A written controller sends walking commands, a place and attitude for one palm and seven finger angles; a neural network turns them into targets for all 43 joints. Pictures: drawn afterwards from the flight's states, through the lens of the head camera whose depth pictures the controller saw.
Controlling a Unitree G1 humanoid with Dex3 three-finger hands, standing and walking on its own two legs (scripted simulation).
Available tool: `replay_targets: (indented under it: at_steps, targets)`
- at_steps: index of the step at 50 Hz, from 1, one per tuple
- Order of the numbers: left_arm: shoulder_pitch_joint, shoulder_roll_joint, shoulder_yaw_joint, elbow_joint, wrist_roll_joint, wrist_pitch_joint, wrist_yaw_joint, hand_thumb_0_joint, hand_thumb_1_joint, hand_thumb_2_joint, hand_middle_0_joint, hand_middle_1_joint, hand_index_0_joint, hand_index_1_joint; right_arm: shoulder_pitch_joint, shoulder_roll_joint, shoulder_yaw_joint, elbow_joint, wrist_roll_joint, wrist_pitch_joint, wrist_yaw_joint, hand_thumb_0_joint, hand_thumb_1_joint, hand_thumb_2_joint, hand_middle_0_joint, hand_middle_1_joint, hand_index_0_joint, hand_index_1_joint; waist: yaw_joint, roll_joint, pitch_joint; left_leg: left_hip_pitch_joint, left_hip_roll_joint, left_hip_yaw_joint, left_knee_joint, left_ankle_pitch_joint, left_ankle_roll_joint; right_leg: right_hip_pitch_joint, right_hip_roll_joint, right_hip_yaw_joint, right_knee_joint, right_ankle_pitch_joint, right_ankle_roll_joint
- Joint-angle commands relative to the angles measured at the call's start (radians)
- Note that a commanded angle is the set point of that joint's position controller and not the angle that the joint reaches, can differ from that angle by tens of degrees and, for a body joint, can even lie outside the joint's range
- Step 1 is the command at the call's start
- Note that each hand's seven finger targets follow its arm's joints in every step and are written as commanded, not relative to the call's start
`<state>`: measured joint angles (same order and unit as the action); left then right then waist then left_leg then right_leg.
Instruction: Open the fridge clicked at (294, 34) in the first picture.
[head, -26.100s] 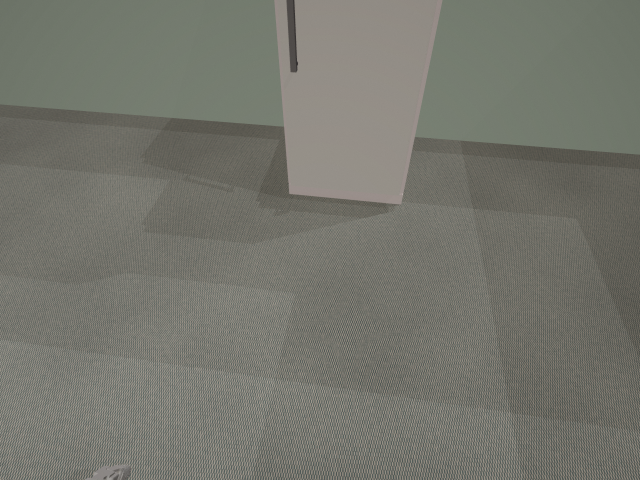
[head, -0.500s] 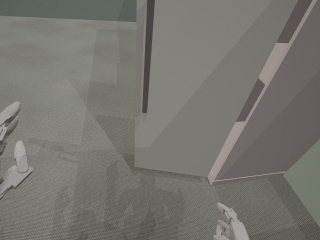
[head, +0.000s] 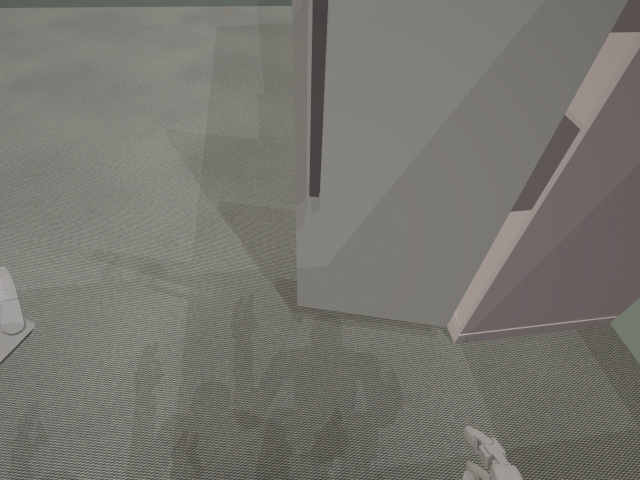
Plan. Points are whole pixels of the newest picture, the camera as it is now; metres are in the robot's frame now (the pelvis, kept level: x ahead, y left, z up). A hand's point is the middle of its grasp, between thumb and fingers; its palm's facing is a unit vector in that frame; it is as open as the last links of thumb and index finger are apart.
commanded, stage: let the arm hang, fingers relaxed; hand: left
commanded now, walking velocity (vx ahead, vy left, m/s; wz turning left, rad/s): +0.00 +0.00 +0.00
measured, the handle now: (319, 87) +0.73 +0.03 +0.14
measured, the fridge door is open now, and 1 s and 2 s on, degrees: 74 74 74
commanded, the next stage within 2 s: look to check the result in 1.16 s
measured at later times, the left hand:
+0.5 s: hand out of the picture -0.01 +0.21 -0.17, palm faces +0.08 -0.98 -0.19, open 7.0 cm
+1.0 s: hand out of the picture +0.01 +0.21 -0.16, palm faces +0.05 -0.98 -0.19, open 7.4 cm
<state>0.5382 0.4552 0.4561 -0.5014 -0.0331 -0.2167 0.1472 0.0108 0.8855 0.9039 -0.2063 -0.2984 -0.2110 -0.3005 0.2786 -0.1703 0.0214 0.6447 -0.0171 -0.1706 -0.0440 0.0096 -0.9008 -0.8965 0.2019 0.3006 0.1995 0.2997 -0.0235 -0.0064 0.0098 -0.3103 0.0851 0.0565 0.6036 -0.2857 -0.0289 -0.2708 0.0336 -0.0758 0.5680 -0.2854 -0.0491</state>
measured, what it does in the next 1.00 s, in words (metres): stands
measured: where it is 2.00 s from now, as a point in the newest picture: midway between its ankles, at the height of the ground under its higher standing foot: outside the picture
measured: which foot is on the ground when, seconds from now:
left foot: down 0.00-1.00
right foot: down 0.00-1.00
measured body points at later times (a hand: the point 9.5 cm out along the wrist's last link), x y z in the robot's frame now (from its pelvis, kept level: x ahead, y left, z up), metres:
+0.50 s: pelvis -0.02 +0.01 +0.01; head +0.01 +0.03 +0.46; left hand -0.01 +0.26 -0.15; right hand +0.03 -0.23 -0.14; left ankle +0.02 +0.14 -0.73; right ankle +0.01 -0.09 -0.73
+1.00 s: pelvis -0.01 +0.04 +0.01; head -0.01 +0.04 +0.46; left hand +0.00 +0.27 -0.15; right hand +0.00 -0.18 -0.15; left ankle +0.02 +0.14 -0.73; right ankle +0.01 -0.09 -0.73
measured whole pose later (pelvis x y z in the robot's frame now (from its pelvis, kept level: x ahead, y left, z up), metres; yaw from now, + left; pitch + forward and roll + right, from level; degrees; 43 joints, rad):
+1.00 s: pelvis -0.01 +0.04 +0.01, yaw +2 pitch -1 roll +0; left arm 0.22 0.16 0.01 1.13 0.01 0.00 0.02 0.00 0.90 0.90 -0.20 -0.30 -0.20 -0.30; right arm 0.26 -0.15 0.00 1.13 -0.03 0.00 -0.02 0.00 -0.91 -0.90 0.20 0.30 0.20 0.30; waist 0.00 0.01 0.03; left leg -0.22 -0.01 0.05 0.42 -0.18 0.03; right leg -0.20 -0.04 -0.07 0.42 -0.20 0.01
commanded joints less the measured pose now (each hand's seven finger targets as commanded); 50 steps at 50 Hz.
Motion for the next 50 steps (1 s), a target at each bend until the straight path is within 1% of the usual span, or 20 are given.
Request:
replay_targets:
  at_steps: [1, 2, 3, 4, 5, 7, 9, 11, 13, 15, 19, 22, 24, 26, 30, 33, 37, 38, 48, 50]
  targets:
    - [0.019, 0.138, 0.110, -0.108, -0.019, -0.041, 0.025, 0.000, 0.900, 0.900, -0.200, -0.300, -0.200, -0.300, -0.080, -0.137, -0.065, -0.142, 0.017, -0.037, -0.012, 0.000, -0.900, -0.900, 0.200, 0.300, 0.200, 0.300, 0.012, -0.078, -0.119, -0.049, -0.043, -0.020, 0.055, 0.003, 0.018, 0.083, -0.249, 0.334, -0.209, 0.240, -0.075]
    - [-0.002, 0.146, 0.113, -0.108, -0.018, -0.045, 0.029, 0.000, 0.900, 0.900, -0.200, -0.300, -0.200, -0.300, -0.085, -0.136, -0.060, -0.136, 0.017, -0.035, -0.015, 0.000, -0.900, -0.900, 0.200, 0.300, 0.200, 0.300, 0.013, -0.096, -0.115, -0.040, -0.042, -0.031, 0.021, 0.004, 0.020, 0.086, -0.246, 0.300, -0.201, 0.239, -0.067]
    - [-0.133, -0.015, -0.313, 0.598, 0.093, 0.125, -0.116, 0.000, 0.900, 0.900, -0.200, -0.300, -0.200, -0.300, -0.147, -0.305, -0.112, 0.089, 0.000, -0.033, 0.071, 0.000, -0.900, -0.900, 0.200, 0.300, 0.200, 0.300, -0.043, -0.027, -0.053, -0.105, 0.030, -0.085, 0.150, 0.205, 0.036, -0.001, -0.297, 0.135, 0.002, 0.637, -0.056]
    - [-0.114, -0.054, -0.308, 0.619, 0.075, 0.194, -0.141, 0.000, 0.900, 0.900, -0.200, -0.300, -0.200, -0.300, -0.084, -0.249, -0.116, 0.059, 0.011, 0.036, 0.055, 0.000, -0.900, -0.900, 0.200, 0.300, 0.200, 0.300, -0.026, -0.024, -0.122, -0.038, 0.019, -0.089, 0.114, 0.226, 0.029, -0.003, -0.234, 0.132, 0.031, 0.588, -0.050]
    - [-0.152, -0.085, -0.332, 0.649, 0.076, 0.210, -0.146, 0.000, 0.900, 0.900, -0.200, -0.300, -0.200, -0.300, -0.057, -0.247, -0.115, 0.065, 0.004, 0.061, 0.047, 0.000, -0.900, -0.900, 0.200, 0.300, 0.200, 0.300, -0.016, -0.064, -0.124, -0.055, 0.031, -0.106, 0.090, 0.321, 0.046, -0.002, -0.200, 0.081, 0.074, 0.512, -0.030]
    - [-0.207, -0.073, -0.355, 0.729, 0.066, 0.221, -0.152, 0.000, 0.900, 0.900, -0.200, -0.300, -0.200, -0.300, -0.074, -0.264, -0.093, 0.040, -0.002, 0.110, 0.039, 0.000, -0.900, -0.900, 0.200, 0.300, 0.200, 0.300, 0.008, -0.143, -0.094, -0.061, 0.058, -0.164, 0.022, 0.336, 0.090, -0.041, -0.162, 0.063, 0.079, 0.305, -0.015]
    - [-0.256, -0.059, -0.364, 0.852, 0.071, 0.220, -0.149, 0.000, 0.900, 0.900, -0.200, -0.300, -0.200, -0.300, -0.090, -0.270, -0.084, 0.051, -0.016, 0.134, 0.035, 0.000, -0.900, -0.900, 0.200, 0.300, 0.200, 0.300, 0.016, -0.193, -0.084, -0.078, 0.042, -0.169, 0.003, 0.320, 0.095, -0.005, -0.155, 0.087, 0.040, 0.274, -0.010]
    - [-0.293, -0.057, -0.380, 0.991, 0.069, 0.227, -0.143, 0.000, 0.900, 0.900, -0.200, -0.300, -0.200, -0.300, -0.087, -0.232, -0.068, 0.094, -0.022, 0.155, 0.035, 0.000, -0.900, -0.900, 0.200, 0.300, 0.200, 0.300, 0.012, -0.134, -0.083, -0.054, 0.006, -0.131, -0.016, 0.271, 0.070, 0.004, -0.178, 0.117, -0.003, 0.229, -0.022]
    - [-0.316, -0.070, -0.396, 1.119, 0.063, 0.230, -0.138, 0.000, 0.900, 0.900, -0.200, -0.300, -0.200, -0.300, -0.098, -0.196, -0.052, 0.139, -0.024, 0.171, 0.033, 0.000, -0.900, -0.900, 0.200, 0.300, 0.200, 0.300, 0.011, -0.059, -0.078, -0.012, -0.011, -0.111, -0.046, 0.230, 0.059, 0.003, -0.182, 0.132, -0.052, 0.182, -0.017]
    - [-0.331, -0.070, -0.407, 1.222, 0.059, 0.226, -0.135, 0.000, 0.900, 0.900, -0.200, -0.300, -0.200, -0.300, -0.102, -0.187, -0.042, 0.178, -0.022, 0.177, 0.033, 0.000, -0.900, -0.900, 0.200, 0.300, 0.200, 0.300, 0.011, 0.023, -0.070, 0.016, -0.008, -0.113, -0.089, 0.194, 0.053, 0.014, -0.167, 0.130, -0.094, 0.117, -0.008]
    - [-0.298, -0.131, -0.398, 1.373, 0.056, 0.219, -0.132, 0.000, 0.900, 0.900, -0.200, -0.300, -0.200, -0.300, -0.095, -0.145, -0.042, 0.256, -0.024, 0.178, 0.023, 0.000, -0.900, -0.900, 0.200, 0.300, 0.200, 0.300, 0.021, 0.172, -0.048, 0.004, 0.003, -0.120, -0.174, 0.038, 0.056, 0.053, -0.149, 0.131, -0.188, -0.018, -0.007]
    - [-0.294, -0.124, -0.408, 1.441, 0.053, 0.217, -0.133, 0.000, 0.900, 0.900, -0.200, -0.300, -0.200, -0.300, -0.058, -0.137, -0.044, 0.301, -0.018, 0.184, 0.021, 0.000, -0.900, -0.900, 0.200, 0.300, 0.200, 0.300, 0.019, 0.129, -0.018, -0.001, 0.002, -0.122, -0.207, -0.035, 0.055, 0.054, -0.148, 0.134, -0.243, -0.061, -0.011]
    - [-0.296, -0.120, -0.411, 1.481, 0.051, 0.213, -0.134, 0.000, 0.900, 0.900, -0.200, -0.300, -0.200, -0.300, -0.033, -0.138, -0.047, 0.331, -0.015, 0.182, 0.019, 0.000, -0.900, -0.900, 0.200, 0.300, 0.200, 0.300, 0.014, 0.092, -0.014, 0.021, 0.002, -0.116, -0.209, -0.016, 0.055, 0.047, -0.152, 0.130, -0.260, -0.059, -0.013]
    - [-0.289, -0.128, -0.417, 1.516, 0.050, 0.211, -0.133, 0.000, 0.900, 0.900, -0.200, -0.300, -0.200, -0.300, -0.006, -0.129, -0.047, 0.356, -0.012, 0.180, 0.017, 0.000, -0.900, -0.900, 0.200, 0.300, 0.200, 0.300, 0.012, 0.027, -0.010, 0.042, 0.009, -0.116, -0.222, 0.021, 0.057, 0.050, -0.150, 0.112, -0.264, -0.031, -0.008]
    - [-0.268, -0.135, -0.422, 1.570, 0.048, 0.208, -0.129, 0.000, 0.900, 0.900, -0.200, -0.300, -0.200, -0.300, 0.014, -0.129, -0.049, 0.395, -0.006, 0.173, 0.013, 0.000, -0.900, -0.900, 0.200, 0.300, 0.200, 0.300, 0.020, 0.025, 0.009, 0.052, 0.022, -0.121, -0.252, 0.065, 0.060, 0.068, -0.142, 0.094, -0.256, 0.021, 0.000]
    - [-0.255, -0.147, -0.425, 1.596, 0.047, 0.210, -0.127, 0.000, 0.900, 0.900, -0.200, -0.300, -0.200, -0.300, 0.025, -0.117, -0.046, 0.420, -0.006, 0.172, 0.013, 0.000, -0.900, -0.900, 0.200, 0.300, 0.200, 0.300, 0.022, -0.007, 0.038, 0.043, 0.021, -0.122, -0.278, 0.036, 0.062, 0.061, -0.140, 0.086, -0.253, 0.006, 0.005]
    - [-0.246, -0.154, -0.424, 1.610, 0.048, 0.212, -0.124, 0.000, 0.900, 0.900, -0.200, -0.300, -0.200, -0.300, 0.033, -0.107, -0.045, 0.437, -0.008, 0.169, 0.013, 0.000, -0.900, -0.900, 0.200, 0.300, 0.200, 0.300, 0.026, 0.020, 0.044, 0.031, 0.023, -0.127, -0.305, 0.012, 0.065, 0.070, -0.136, 0.084, -0.236, 0.012, 0.009]
    - [-0.244, -0.156, -0.424, 1.612, 0.049, 0.212, -0.123, 0.000, 0.900, 0.900, -0.200, -0.300, -0.200, -0.300, 0.028, -0.104, -0.045, 0.440, -0.007, 0.169, 0.013, 0.000, -0.900, -0.900, 0.200, 0.300, 0.200, 0.300, 0.028, 0.005, 0.052, 0.030, 0.022, -0.129, -0.306, 0.015, 0.066, 0.067, -0.136, 0.083, -0.235, 0.019, 0.010]
    - [-0.250, -0.175, -0.422, 1.612, 0.051, 0.210, -0.120, 0.000, 0.900, 0.900, -0.200, -0.300, -0.200, -0.300, 0.031, -0.083, -0.043, 0.452, -0.008, 0.165, 0.013, 0.000, -0.900, -0.900, 0.200, 0.300, 0.200, 0.300, 0.027, 0.020, 0.069, 0.024, 0.013, -0.118, -0.314, 0.034, 0.062, 0.072, -0.140, 0.086, -0.229, 0.037, 0.016]
    - [-0.249, -0.170, -0.420, 1.608, 0.051, 0.208, -0.119, 0.000, 0.900, 0.900, -0.200, -0.300, -0.200, -0.300, 0.037, -0.086, -0.043, 0.449, -0.006, 0.164, 0.014, 0.000, -0.900, -0.900, 0.200, 0.300, 0.200, 0.300, 0.027, 0.016, 0.051, 0.034, 0.011, -0.118, -0.302, 0.063, 0.063, 0.083, -0.139, 0.086, -0.230, 0.048, 0.015]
